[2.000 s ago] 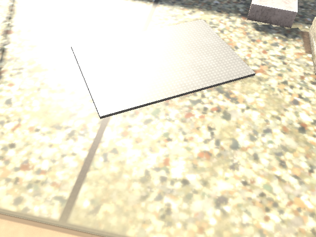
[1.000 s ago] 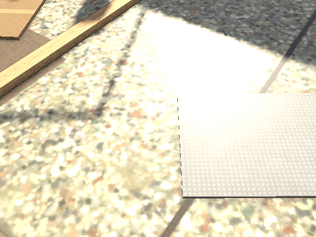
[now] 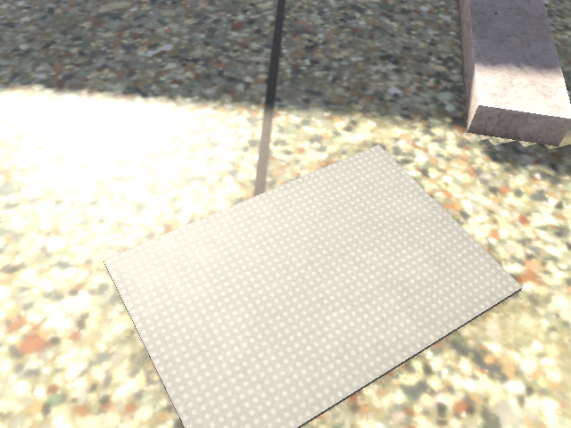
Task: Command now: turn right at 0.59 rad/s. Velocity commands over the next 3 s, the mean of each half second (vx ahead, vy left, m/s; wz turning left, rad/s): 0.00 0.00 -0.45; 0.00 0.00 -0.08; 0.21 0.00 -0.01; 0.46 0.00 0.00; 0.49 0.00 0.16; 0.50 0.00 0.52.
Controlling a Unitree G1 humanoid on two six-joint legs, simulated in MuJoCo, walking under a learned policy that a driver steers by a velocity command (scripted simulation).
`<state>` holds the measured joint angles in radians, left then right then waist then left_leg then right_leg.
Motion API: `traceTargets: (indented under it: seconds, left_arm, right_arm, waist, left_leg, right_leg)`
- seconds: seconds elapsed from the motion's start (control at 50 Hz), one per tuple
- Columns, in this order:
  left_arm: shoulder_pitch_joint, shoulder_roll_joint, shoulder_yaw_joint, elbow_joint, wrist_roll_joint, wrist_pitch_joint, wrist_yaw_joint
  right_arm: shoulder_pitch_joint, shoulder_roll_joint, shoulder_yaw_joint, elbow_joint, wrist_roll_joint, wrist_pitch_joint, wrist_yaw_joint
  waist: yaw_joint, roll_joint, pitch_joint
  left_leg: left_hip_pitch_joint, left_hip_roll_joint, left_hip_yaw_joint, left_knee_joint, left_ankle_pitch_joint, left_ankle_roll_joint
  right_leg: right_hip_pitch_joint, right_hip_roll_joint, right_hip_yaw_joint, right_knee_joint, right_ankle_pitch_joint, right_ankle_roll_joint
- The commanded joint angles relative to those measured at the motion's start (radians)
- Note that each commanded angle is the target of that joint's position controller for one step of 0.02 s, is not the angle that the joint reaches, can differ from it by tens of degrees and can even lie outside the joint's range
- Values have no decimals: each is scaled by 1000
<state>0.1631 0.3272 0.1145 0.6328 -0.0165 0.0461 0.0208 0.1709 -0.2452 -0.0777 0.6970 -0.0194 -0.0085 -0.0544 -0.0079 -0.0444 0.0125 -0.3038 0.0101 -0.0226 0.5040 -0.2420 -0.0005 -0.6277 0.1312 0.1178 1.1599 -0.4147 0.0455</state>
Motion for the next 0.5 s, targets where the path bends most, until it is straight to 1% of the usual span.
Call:
traceTargets:
  seconds: [0.02,0.04,0.06,0.1,0.14,0.2,0.22,0.24,0.26,0.28,0.3,0.32,0.34,0.36,0.38,0.4,0.42,0.44,0.46,0.5]
  left_arm:
    - [-3,42,7,-68,-8,0,-3]
    - [-41,33,0,-86,-11,-1,-1]
    - [-71,27,-6,-101,-10,-1,-1]
    - [-90,11,-19,-120,-5,-4,-9]
    - [-93,6,-26,-133,-3,-6,-20]
    - [-66,35,-16,-131,-7,-3,-32]
    - [-50,38,-12,-128,-8,-2,-36]
    - [-12,28,-10,-114,-5,-2,-39]
    - [38,32,-3,-92,-2,-2,-36]
    - [79,80,11,-91,1,-5,-27]
    - [93,190,28,-116,14,-9,-11]
    - [131,162,17,-114,51,-26,-17]
    - [99,134,5,-107,57,-41,-21]
    - [37,105,-3,-101,42,-48,-17]
    - [-10,80,-13,-106,24,-48,-12]
    - [-50,73,-19,-105,16,-47,-8]
    - [-64,58,-27,-102,21,-48,-4]
    - [-69,40,-34,-97,27,-51,-2]
    - [-68,28,-37,-92,28,-53,-1]
    - [-63,24,-38,-80,29,-53,2]
  right_arm:
    - [-71,-119,-20,-99,2,-4,-8]
    - [-44,-126,-22,-95,-1,0,-10]
    - [-21,-138,-26,-91,-1,5,-12]
    - [-6,-169,-37,-88,2,12,-13]
    - [-10,-199,-48,-87,8,16,-8]
    - [-6,-215,-55,-79,25,15,0]
    - [-9,-216,-55,-75,33,13,2]
    - [-18,-212,-53,-69,44,13,3]
    - [6,-187,-46,-54,48,12,5]
    - [48,-140,-33,-41,31,6,13]
    - [27,-54,4,-94,-30,-3,28]
    - [-73,-120,-15,-112,-5,-12,20]
    - [-104,-165,-28,-106,23,-6,15]
    - [-93,-156,-30,-91,24,2,10]
    - [-74,-151,-31,-69,13,12,2]
    - [-43,-148,-32,-61,8,19,-2]
    - [-16,-139,-30,-50,8,20,-2]
    - [4,-128,-26,-41,11,20,0]
    - [10,-115,-20,-38,14,19,1]
    - [-15,-88,-5,-44,14,18,4]
  waist:
    - [14,165,-55]
    - [-7,182,-57]
    - [-25,197,-65]
    - [-38,222,-95]
    - [-41,242,-109]
    - [-37,263,-110]
    - [-26,261,-108]
    - [0,249,-110]
    - [18,216,-119]
    - [18,80,-151]
    - [-8,-275,-170]
    - [89,-249,-237]
    - [79,-149,-177]
    - [46,-109,-140]
    - [27,-78,-129]
    - [0,-83,-121]
    - [-16,-87,-130]
    - [-22,-87,-142]
    - [-22,-84,-145]
    - [-5,-87,-132]
  left_leg:
    - [135,209,-131,-155,367,182]
    - [178,211,-118,-155,369,190]
    - [216,222,-112,-151,380,198]
    - [238,244,-88,-138,400,207]
    - [204,267,-61,-135,407,212]
    - [180,295,-49,-118,374,204]
    - [178,300,-44,-97,361,192]
    - [154,286,-27,-53,343,168]
    - [102,257,6,11,305,127]
    - [-47,200,84,166,150,44]
    - [-364,79,165,488,-415,-59]
    - [-416,42,22,633,-459,-74]
    - [-418,59,-4,702,-390,-70]
    - [-423,66,-12,690,-310,-66]
    - [-408,76,-20,677,-246,-71]
    - [-356,69,-12,680,-183,-79]
    - [-305,58,-4,683,-136,-84]
    - [-275,56,-2,659,-105,-87]
    - [-257,58,-3,604,-89,-88]
    - [-213,65,-5,454,-85,-83]
  right_leg:
    - [-98,-70,-56,126,53,39]
    - [-118,-86,-68,63,67,49]
    - [-121,-103,-75,2,68,58]
    - [-58,-136,-96,-118,41,62]
    - [42,-153,-129,-229,5,47]
    - [152,-142,-172,-384,20,10]
    - [189,-136,-181,-461,51,-10]
    - [267,-117,-196,-591,128,-39]
    - [386,-89,-198,-714,211,-70]
    - [578,-172,-59,-759,441,-110]
    - [750,-471,292,-711,897,-238]
    - [645,-552,365,-760,861,-400]
    - [594,-488,281,-777,746,-377]
    - [552,-425,214,-776,646,-319]
    - [521,-386,172,-776,602,-278]
    - [461,-360,131,-783,629,-267]
    - [425,-340,103,-789,643,-263]
    - [418,-329,83,-792,634,-263]
    - [423,-321,72,-793,608,-261]
    - [423,-312,70,-796,532,-257]
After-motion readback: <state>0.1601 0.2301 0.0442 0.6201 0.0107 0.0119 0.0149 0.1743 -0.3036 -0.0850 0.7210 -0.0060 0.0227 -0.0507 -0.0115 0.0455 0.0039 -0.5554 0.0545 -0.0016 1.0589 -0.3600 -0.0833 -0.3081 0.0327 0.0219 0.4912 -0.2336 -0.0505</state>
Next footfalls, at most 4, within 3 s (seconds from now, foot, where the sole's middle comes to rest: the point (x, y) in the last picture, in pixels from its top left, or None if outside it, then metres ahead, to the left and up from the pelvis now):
0.28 right None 0.02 -0.15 -0.77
0.66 left None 0.07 0.08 -0.77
1.80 left None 0.45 -0.01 -0.76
2.30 right None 0.48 -0.28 -0.77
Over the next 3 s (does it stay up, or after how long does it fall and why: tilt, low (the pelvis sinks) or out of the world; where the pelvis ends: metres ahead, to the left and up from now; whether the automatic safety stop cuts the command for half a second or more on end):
stays up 0.75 -0.14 0.02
